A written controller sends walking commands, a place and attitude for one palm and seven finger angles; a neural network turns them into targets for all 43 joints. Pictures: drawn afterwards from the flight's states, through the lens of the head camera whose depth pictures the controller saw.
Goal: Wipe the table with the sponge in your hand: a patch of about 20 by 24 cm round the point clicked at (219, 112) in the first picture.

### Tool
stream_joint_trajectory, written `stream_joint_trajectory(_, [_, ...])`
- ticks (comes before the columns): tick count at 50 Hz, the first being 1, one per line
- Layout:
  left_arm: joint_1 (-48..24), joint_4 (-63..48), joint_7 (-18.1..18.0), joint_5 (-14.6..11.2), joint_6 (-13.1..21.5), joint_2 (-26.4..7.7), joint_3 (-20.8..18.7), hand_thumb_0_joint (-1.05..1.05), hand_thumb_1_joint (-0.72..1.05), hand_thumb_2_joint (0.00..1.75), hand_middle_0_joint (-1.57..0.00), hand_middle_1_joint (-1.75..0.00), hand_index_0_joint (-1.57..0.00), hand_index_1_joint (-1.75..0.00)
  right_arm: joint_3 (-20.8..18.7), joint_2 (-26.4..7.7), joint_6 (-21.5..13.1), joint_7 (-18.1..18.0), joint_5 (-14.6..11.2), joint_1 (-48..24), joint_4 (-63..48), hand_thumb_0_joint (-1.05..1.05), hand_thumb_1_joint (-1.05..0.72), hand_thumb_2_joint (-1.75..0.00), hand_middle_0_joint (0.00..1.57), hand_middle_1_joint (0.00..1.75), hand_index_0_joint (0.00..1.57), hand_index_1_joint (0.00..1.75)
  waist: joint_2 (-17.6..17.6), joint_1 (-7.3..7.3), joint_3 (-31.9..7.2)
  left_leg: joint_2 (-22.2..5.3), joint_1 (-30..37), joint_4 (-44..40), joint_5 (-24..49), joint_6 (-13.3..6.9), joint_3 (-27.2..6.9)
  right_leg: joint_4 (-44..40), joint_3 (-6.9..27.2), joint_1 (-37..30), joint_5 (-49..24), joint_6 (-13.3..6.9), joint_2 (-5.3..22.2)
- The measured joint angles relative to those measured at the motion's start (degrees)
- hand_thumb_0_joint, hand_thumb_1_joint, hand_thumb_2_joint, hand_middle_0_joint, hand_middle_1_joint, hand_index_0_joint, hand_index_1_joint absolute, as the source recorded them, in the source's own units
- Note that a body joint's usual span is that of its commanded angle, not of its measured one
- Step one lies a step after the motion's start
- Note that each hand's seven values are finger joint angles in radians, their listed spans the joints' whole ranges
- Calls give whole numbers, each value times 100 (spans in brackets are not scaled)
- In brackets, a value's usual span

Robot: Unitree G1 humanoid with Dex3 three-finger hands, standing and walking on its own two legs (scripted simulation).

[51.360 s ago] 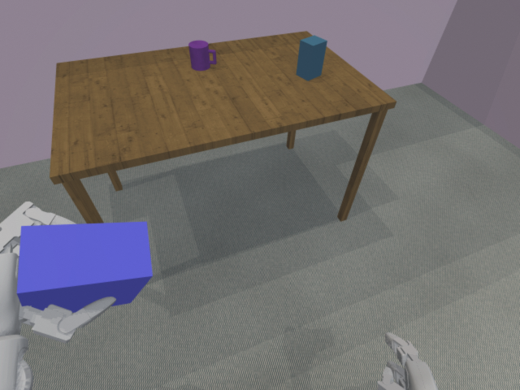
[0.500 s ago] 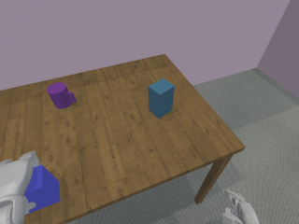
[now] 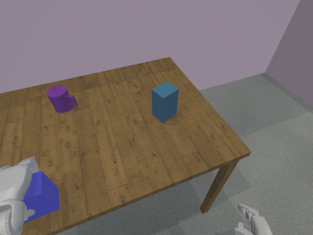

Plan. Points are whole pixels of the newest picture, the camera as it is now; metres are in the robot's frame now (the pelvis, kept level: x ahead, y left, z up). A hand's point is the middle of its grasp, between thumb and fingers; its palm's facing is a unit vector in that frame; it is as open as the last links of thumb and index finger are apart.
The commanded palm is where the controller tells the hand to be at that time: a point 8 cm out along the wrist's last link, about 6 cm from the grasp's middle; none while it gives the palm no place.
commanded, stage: wipe back along the first lane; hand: left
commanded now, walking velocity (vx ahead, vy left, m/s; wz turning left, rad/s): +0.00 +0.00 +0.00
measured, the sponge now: (27, 203) +0.18 +0.37 -0.04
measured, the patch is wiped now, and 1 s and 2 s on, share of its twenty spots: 1.00 1.00 1.00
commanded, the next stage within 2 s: lift the sponge slowly off the table in 0.38 s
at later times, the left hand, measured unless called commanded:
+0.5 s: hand (21, 192) +0.19 +0.36 +0.02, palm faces -0.04 -0.05 -1.00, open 10.4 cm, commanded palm +0.15 +0.35 +0.04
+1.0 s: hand (18, 196) +0.18 +0.36 +0.02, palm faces -0.07 -0.06 -1.00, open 10.4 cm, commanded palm +0.16 +0.35 +0.08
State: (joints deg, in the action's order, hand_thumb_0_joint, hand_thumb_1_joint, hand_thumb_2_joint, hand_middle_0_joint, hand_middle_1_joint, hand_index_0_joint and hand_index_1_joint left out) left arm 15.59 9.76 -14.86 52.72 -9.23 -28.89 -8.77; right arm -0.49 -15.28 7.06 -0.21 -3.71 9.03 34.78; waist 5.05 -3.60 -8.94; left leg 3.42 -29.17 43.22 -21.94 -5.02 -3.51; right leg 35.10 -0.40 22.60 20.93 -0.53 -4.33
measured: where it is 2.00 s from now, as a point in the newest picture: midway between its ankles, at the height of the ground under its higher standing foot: outside the picture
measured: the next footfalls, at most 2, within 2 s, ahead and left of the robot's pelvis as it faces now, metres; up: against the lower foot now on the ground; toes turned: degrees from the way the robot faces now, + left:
none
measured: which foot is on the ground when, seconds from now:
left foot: down 0.00-1.00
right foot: down 0.00-1.00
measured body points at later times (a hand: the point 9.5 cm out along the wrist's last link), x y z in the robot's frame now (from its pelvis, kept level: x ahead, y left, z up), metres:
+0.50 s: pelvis +0.00 +0.00 +0.00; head +0.01 +0.00 +0.45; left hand +0.19 +0.36 +0.07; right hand +0.19 -0.23 -0.10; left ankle -0.01 +0.06 -0.72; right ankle -0.04 -0.13 -0.72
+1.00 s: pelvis +0.00 +0.01 +0.00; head +0.01 +0.01 +0.45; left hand +0.18 +0.36 +0.08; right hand +0.21 -0.21 -0.08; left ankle -0.01 +0.06 -0.72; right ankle -0.04 -0.13 -0.72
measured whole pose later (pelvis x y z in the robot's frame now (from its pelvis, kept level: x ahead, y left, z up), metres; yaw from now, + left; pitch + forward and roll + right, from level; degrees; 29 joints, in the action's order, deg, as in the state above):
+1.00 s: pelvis +0.00 +0.01 +0.00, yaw +1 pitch +7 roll -5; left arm 19.4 2.5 -11.9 52.2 -10.4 -29.4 -6.8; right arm -0.4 -14.6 7.0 -0.4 -3.3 7.6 33.6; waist 5.5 -4.4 -7.5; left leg 4.1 -26.7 42.5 -21.9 -5.9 -3.9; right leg 33.1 -0.8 19.3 20.5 -0.3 -3.8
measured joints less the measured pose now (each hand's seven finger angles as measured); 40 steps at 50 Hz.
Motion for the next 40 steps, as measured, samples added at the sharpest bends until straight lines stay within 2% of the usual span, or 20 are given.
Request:
stream_joint_trajectory(13, [-181, 119, 153, -77, 84, -79, -22, 0, -52, 103, -68, -137, -68, -141, 33, 15, 58, -71, -10, 9, 23, 1, -90, -90, 20, 30, 20, 30, -21, -12, 40, 2, -31, 4, 37, -9, 1, 4, -4, 30, -34, 9, 4])
stream_joint_trajectory(24, [-54, 23, 76, -57, 158, -51, -64, 0, -52, 103, -68, -137, -68, -141, 35, 58, 67, -28, -5, -16, -18, 1, -90, -90, 20, 30, 20, 30, -13, -18, -7, -3, -83, 40, 21, -19, 18, 32, 10, 82, -26, 20, 0])
stream_joint_trajectory(40, [95, -283, 179, -48, -39, -72, 67, 0, -52, 103, -68, -137, -68, -141, 11, 57, 69, -41, 6, -84, -74, 1, -90, -90, 20, 30, 20, 30, -7, -9, 57, 25, 84, -21, 12, -53, 1, -86, -2, -118, -34, 35, 25])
